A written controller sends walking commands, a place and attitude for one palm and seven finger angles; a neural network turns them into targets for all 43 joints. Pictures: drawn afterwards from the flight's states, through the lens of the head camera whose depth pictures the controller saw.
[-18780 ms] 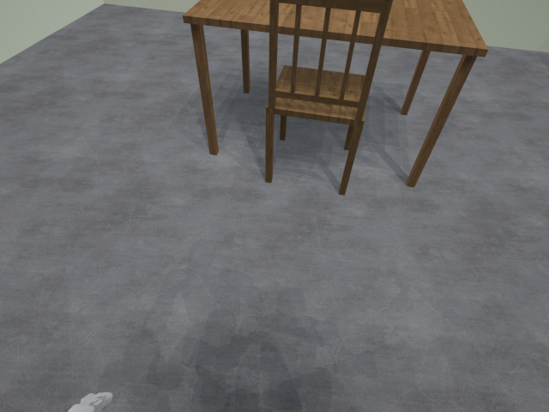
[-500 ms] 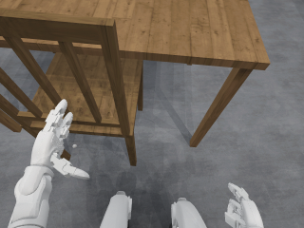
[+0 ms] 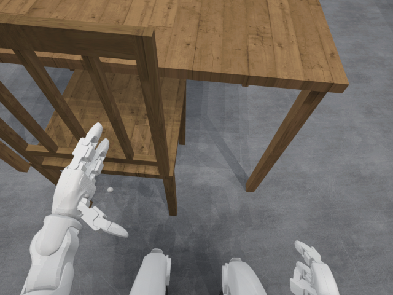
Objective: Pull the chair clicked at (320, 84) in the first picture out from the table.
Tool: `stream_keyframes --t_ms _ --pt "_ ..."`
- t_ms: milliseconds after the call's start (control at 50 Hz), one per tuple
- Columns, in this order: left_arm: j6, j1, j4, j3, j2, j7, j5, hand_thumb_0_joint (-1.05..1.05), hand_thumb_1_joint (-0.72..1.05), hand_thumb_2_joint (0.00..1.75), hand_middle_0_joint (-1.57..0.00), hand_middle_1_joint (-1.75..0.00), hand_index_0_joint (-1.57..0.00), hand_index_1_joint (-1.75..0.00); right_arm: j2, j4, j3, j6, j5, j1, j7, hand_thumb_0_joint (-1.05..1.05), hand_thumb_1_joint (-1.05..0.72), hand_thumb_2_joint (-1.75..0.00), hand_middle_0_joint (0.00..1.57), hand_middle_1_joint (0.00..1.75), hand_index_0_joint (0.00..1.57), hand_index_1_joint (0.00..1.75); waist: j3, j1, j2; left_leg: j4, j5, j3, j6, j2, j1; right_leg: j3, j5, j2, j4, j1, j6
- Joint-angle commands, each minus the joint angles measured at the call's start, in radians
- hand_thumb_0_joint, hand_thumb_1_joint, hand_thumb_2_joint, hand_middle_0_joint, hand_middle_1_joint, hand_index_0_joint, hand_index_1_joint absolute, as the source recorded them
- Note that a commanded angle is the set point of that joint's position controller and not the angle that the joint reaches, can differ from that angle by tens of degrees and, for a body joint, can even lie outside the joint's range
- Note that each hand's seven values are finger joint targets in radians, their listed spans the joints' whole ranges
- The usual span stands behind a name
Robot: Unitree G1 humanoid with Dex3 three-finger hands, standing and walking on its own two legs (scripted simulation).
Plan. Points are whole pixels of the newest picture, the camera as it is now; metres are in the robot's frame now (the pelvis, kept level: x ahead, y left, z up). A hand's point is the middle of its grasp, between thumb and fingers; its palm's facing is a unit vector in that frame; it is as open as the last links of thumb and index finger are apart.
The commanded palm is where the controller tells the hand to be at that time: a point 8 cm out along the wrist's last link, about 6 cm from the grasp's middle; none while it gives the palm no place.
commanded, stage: push the fingers through the gap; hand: left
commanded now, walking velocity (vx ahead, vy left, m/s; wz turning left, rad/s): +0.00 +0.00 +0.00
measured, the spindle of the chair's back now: (66, 114) +0.46 +0.29 +0.05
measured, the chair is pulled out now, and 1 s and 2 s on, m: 0.00 0.00 0.00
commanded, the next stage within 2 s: hook a spindle and tug to test in 1.68 s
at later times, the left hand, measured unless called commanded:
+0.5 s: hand (110, 172) +0.34 +0.18 +0.02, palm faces -0.09 -1.00 -0.02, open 17.0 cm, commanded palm +0.33 +0.24 +0.03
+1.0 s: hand (115, 146) +0.40 +0.19 +0.03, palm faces -0.05 -1.00 -0.03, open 17.0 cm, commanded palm +0.38 +0.23 +0.03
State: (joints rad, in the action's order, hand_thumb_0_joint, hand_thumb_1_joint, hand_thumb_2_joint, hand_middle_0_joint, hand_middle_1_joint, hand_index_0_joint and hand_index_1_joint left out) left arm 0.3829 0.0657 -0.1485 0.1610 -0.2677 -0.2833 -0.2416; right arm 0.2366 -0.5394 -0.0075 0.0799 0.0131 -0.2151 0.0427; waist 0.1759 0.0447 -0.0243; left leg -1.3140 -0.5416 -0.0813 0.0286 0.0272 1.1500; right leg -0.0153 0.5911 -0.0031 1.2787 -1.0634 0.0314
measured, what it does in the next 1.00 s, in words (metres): stands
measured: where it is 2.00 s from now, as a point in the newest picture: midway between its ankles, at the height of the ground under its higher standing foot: outside the picture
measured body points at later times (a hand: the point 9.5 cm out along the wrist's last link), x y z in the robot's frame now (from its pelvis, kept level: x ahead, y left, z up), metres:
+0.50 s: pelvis +0.00 +0.00 +0.00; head +0.11 +0.02 +0.43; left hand +0.34 +0.24 +0.03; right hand +0.15 -0.25 -0.10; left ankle +0.04 +0.13 -0.62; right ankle +0.01 -0.14 -0.62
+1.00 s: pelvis +0.00 +0.00 -0.01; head +0.12 +0.02 +0.43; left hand +0.40 +0.24 +0.03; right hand +0.11 -0.26 -0.11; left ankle +0.04 +0.13 -0.62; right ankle +0.01 -0.14 -0.62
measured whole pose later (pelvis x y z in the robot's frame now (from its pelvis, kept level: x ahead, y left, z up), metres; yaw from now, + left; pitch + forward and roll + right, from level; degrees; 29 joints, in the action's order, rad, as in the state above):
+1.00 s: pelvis +0.00 +0.00 -0.01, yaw -1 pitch +24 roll -3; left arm 0.38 -0.37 -0.59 0.29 -0.34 -0.27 -0.20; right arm 0.24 -0.59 -0.01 0.03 0.01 -0.23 0.04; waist 0.17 0.09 -0.02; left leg -1.33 -0.54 -0.08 0.03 0.04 1.21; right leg -0.01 0.58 0.01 1.29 -1.13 0.03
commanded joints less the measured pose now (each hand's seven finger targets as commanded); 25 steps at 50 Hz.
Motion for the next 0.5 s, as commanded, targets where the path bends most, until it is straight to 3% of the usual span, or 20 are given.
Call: stream_keyframes --t_ms 0,60,80,120,140,200,280,320,420,480 --pt "0.023 -0.172 -0.022 0.155 -0.179 0.044 0.001 0.0 -0.5 0.3 -0.06 -0.08 -0.06 -0.08 0.151 0.112 0.054 0.027 0.004 -0.001 0.01 0.0 -0.9 -0.9 0.2 0.3 0.2 0.3 0.218 0.016 -0.002 0.168 0.138 0.039 -0.048 -0.027 -0.217 -0.047 -0.143 0.035 -0.181 0.049 -0.047" --pt "0.006 -0.155 -0.034 0.139 -0.159 0.008 -0.01 0.0 -0.5 0.3 -0.06 -0.08 -0.06 -0.08 0.155 0.144 0.055 0.013 0.01 0.007 0.004 0.0 -0.9 -0.9 0.2 0.3 0.2 0.3 0.276 -0.003 -0.009 0.172 0.16 0.055 -0.049 -0.033 -0.227 -0.035 -0.169 0.031 -0.188 0.107 -0.05" --pt "0.011 -0.189 0.011 0.13 -0.165 -0.008 -0.016 0.0 -0.5 0.3 -0.06 -0.08 -0.06 -0.08 0.157 0.151 0.056 0.014 0.011 0.008 0.006 0.0 -0.9 -0.9 0.2 0.3 0.2 0.3 0.324 0.002 -0.016 0.165 0.189 0.059 -0.053 -0.03 -0.252 -0.028 -0.2 0.031 -0.19 0.127 -0.049" --pt "0.038 -0.242 0.133 0.128 -0.194 -0.033 -0.026 0.0 -0.5 0.3 -0.06 -0.08 -0.06 -0.08 0.157 0.158 0.059 0.025 0.009 0.005 0.01 0.0 -0.9 -0.9 0.2 0.3 0.2 0.3 0.427 -0.005 -0.089 0.164 0.279 0.054 -0.052 -0.023 -0.339 -0.027 -0.272 0.029 -0.176 0.151 -0.054" --pt "0.053 -0.263 0.188 0.112 -0.189 -0.038 -0.033 0.0 -0.5 0.3 -0.06 -0.08 -0.06 -0.08 0.153 0.154 0.06 0.032 0.008 0.004 0.011 0.0 -0.9 -0.9 0.2 0.3 0.2 0.3 0.453 0.003 -0.114 0.158 0.32 0.053 -0.052 -0.021 -0.383 -0.024 -0.306 0.027 -0.179 0.152 -0.053" --pt "0.084 -0.299 0.181 0.123 -0.207 -0.031 -0.038 0.0 -0.5 0.3 -0.06 -0.08 -0.06 -0.08 0.156 0.119 0.057 0.047 0.001 -0.011 0.019 0.0 -0.9 -0.9 0.2 0.3 0.2 0.3 0.419 0.031 -0.079 0.141 0.341 0.036 -0.055 -0.014 -0.373 -0.034 -0.307 0.034 -0.167 0.109 -0.05" --pt "0.067 -0.325 -0.006 0.132 -0.178 -0.013 -0.022 0.0 -0.5 0.3 -0.06 -0.08 -0.06 -0.08 0.159 0.085 0.057 0.043 0.002 -0.012 0.019 0.0 -0.9 -0.9 0.2 0.3 0.2 0.3 0.296 0.04 -0.04 0.141 0.226 0.035 -0.048 -0.019 -0.275 -0.043 -0.213 0.034 -0.165 0.042 -0.048" --pt "0.045 -0.339 -0.041 0.128 -0.173 -0.014 -0.013 0.0 -0.5 0.3 -0.06 -0.08 -0.06 -0.08 0.163 0.088 0.058 0.038 0.002 -0.013 0.015 0.0 -0.9 -0.9 0.2 0.3 0.2 0.3 0.314 0.028 -0.056 0.15 0.228 0.036 -0.046 -0.02 -0.29 -0.045 -0.214 0.029 -0.163 0.043 -0.051" --pt "0.014 -0.342 0.041 0.123 -0.193 -0.024 -0.009 0.0 -0.5 0.3 -0.06 -0.08 -0.06 -0.08 0.164 0.12 0.064 0.023 0.005 -0.02 0.006 0.0 -0.9 -0.9 0.2 0.3 0.2 0.3 0.442 0.004 -0.095 0.163 0.347 0.04 -0.045 -0.016 -0.384 -0.037 -0.31 0.024 -0.165 0.114 -0.055" --pt "0.034 -0.381 0.075 0.128 -0.197 -0.002 -0.014 0.0 -0.5 0.3 -0.06 -0.08 -0.06 -0.08 0.155 0.115 0.061 0.02 0.002 -0.019 0.004 0.0 -0.9 -0.9 0.2 0.3 0.2 0.3 0.42 0.016 -0.08 0.165 0.341 0.04 -0.045 -0.015 -0.382 -0.037 -0.309 0.028 -0.177 0.122 -0.051"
